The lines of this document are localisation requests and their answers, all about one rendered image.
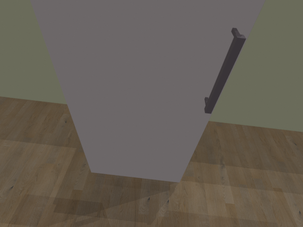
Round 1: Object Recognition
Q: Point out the fridge door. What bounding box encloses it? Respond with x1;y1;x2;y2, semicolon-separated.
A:
30;0;265;183

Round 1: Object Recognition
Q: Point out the handle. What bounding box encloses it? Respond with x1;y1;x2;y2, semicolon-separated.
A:
205;28;246;114

